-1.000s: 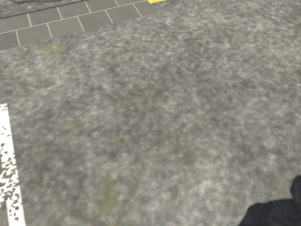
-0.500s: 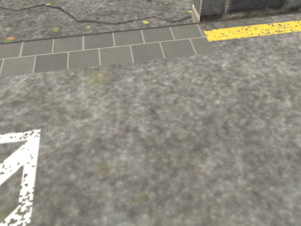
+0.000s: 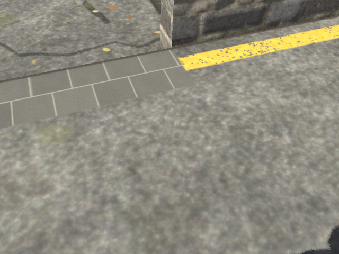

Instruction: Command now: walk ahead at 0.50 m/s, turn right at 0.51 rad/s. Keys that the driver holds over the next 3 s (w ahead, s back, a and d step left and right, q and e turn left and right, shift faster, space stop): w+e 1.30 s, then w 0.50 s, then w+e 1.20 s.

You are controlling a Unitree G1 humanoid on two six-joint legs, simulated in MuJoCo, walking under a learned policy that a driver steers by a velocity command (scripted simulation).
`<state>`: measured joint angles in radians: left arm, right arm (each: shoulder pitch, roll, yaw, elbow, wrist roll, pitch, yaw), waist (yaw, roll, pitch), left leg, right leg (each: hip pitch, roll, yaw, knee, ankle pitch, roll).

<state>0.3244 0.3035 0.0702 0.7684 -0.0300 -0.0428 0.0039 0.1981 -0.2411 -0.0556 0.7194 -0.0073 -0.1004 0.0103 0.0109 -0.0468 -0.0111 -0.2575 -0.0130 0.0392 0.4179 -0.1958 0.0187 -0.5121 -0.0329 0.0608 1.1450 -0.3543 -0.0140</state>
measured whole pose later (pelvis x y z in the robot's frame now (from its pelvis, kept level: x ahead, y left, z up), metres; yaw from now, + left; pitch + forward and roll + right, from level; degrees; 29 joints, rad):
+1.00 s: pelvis +0.52 -0.15 +0.00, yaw -36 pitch +1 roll +1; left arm 0.32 0.31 0.07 0.69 -0.03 -0.02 0.01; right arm 0.19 -0.27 -0.06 0.73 -0.01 -0.10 0.01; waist 0.00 -0.05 0.01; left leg -0.29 -0.03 0.04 0.45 -0.19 0.02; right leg -0.47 0.00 0.08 1.19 -0.37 -0.02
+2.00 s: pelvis +0.90 -0.57 -0.02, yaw -57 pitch +2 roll +0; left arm 0.39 0.29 0.05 0.83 -0.03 -0.04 0.01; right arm 0.09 -0.26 -0.04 0.74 0.00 -0.10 0.03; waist 0.04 -0.02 0.03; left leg -0.45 0.00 0.07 0.56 -0.15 0.04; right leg -0.24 0.03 0.10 1.07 -0.47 -0.03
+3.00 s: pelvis +1.09 -1.10 -0.02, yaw -90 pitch +2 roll +1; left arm 0.37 0.30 0.07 0.74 -0.03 -0.03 0.02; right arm 0.07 -0.28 -0.05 0.72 -0.01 -0.12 0.03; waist 0.05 -0.02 0.01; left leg -0.45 -0.04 0.00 0.56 -0.15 0.02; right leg -0.23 0.08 0.19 0.98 -0.51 -0.03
